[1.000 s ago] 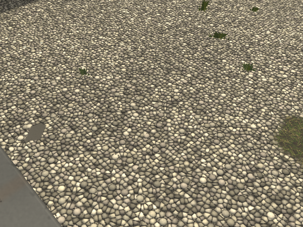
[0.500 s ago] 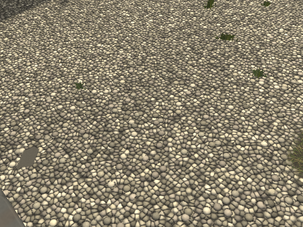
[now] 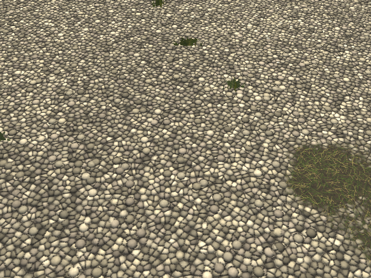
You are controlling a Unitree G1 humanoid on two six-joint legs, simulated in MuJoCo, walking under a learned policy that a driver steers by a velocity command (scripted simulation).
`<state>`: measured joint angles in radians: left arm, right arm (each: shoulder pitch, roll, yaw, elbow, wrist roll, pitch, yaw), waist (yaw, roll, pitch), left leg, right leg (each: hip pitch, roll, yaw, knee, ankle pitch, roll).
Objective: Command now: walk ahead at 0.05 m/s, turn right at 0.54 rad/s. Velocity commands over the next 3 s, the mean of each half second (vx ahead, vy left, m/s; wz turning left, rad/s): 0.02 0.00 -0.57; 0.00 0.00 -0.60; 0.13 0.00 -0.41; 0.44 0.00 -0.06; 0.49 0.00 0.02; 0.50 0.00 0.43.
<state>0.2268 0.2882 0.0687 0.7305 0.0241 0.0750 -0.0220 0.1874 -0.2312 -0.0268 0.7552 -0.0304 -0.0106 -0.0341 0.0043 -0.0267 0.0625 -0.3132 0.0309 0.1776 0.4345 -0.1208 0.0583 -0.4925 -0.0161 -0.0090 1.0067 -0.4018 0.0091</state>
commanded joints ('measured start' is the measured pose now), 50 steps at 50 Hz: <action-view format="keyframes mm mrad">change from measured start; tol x16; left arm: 1 43 39 1 -68 -3 5 -15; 9 129 266 61 -114 10 -33 14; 50 -73 84 13 -136 -23 -2 -30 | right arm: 1 -17 -149 -41 -63 -6 0 5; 50 34 -219 -64 -124 0 17 17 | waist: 1 3 171 -123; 6 26 115 -126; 8 16 -295 -66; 16 -11 -58 -126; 31 -46 -85 -125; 33 10 245 -136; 50 -39 221 -105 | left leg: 1 19 263 -160 -178 -29 154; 6 -20 268 -98 -42 -114 65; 9 -347 -20 -104 516 -504 -106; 15 -279 -22 -188 656 -225 -97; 23 -255 -47 -216 422 -278 -97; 31 129 -89 -224 -29 -144 -43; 33 320 316 -615 -216 -126 72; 39 171 177 -304 -133 254 130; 50 224 253 -189 -44 338 139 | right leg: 1 125 -12 -33 -123 6 -12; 6 314 31 -77 -438 60 -69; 9 253 -369 560 -780 300 -273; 14 327 -150 287 -689 515 -220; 31 225 -54 511 -553 464 -148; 34 -75 176 130 -63 -198 -13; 38 -42 111 103 181 -14 26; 50 135 50 -45 -258 -72 9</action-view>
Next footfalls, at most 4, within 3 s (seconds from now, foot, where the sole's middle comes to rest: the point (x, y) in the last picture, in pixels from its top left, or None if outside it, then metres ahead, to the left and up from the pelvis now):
0.14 right None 0.05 -0.11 -0.77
0.64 left None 0.10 0.06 -0.77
1.08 right None -0.03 -0.11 -0.77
1.64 left None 0.21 -0.07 -0.77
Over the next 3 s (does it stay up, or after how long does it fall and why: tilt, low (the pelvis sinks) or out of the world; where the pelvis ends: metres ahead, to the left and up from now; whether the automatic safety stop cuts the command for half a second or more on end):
stays up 0.62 -0.55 0.01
